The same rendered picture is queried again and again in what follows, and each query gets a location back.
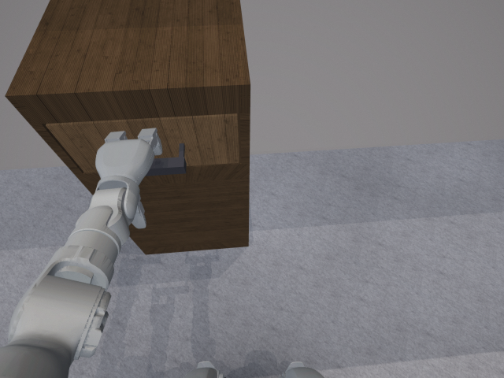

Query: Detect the robot left shin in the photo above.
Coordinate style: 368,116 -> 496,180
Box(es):
197,361 -> 216,369

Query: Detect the left robot hand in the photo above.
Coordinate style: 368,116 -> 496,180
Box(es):
95,128 -> 162,228

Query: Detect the robot left forearm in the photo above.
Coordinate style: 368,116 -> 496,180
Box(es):
8,176 -> 140,343

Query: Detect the robot left upper arm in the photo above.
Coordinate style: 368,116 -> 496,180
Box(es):
0,275 -> 111,378

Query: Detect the cabinet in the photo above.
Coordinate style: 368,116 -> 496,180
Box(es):
6,0 -> 250,254

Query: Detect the handle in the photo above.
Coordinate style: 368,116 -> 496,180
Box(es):
145,143 -> 187,176

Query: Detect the drawer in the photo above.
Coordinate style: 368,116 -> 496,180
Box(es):
46,113 -> 239,172

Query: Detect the robot shin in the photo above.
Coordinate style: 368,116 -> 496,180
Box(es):
285,361 -> 304,373
197,361 -> 216,369

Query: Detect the robot right shin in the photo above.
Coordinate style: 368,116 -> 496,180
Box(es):
285,361 -> 304,373

